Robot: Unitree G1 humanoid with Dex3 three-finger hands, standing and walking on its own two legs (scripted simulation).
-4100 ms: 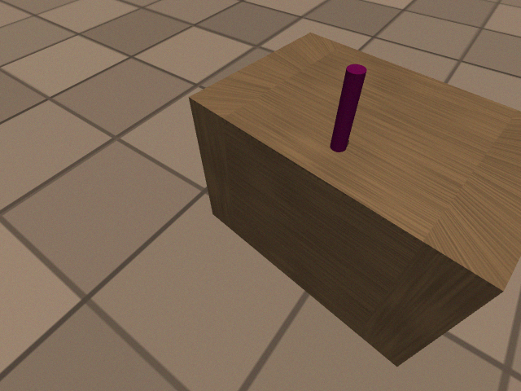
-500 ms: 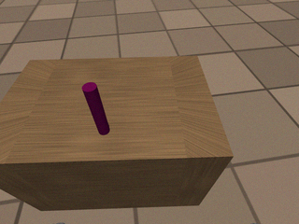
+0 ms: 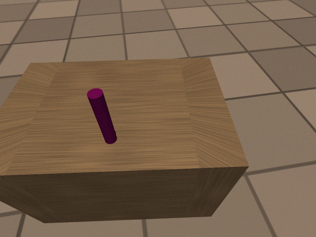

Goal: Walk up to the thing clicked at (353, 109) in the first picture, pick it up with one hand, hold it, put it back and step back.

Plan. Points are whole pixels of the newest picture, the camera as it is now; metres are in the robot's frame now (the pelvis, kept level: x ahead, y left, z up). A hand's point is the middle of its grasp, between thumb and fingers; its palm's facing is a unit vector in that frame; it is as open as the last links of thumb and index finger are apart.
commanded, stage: walk up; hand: left
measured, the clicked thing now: (104, 119) +0.48 +0.19 -0.02
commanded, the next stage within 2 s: stand in 0.20 s
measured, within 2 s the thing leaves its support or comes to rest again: neither
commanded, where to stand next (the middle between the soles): +0.05 -0.01 m, yaw +2 degrees
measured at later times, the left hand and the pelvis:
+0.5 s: hand out of the picture +0.08 +0.25 -0.16, palm faces -0.02 -0.94 -0.34, open 7.4 cm; pelvis +0.00 +0.00 +0.00, yaw +1 degrees
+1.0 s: hand out of the picture +0.06 +0.25 -0.16, palm faces -0.02 -0.94 -0.34, open 7.4 cm; pelvis -0.01 +0.00 +0.00, yaw +1 degrees
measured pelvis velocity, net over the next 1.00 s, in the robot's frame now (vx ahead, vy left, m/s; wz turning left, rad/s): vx -0.01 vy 0.00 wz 0.02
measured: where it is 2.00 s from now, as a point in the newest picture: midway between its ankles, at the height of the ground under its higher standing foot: outside the picture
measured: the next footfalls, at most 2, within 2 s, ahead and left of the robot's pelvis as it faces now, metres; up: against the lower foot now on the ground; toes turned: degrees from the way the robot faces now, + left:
none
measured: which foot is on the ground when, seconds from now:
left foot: down 0.00-1.00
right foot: down 0.00-1.00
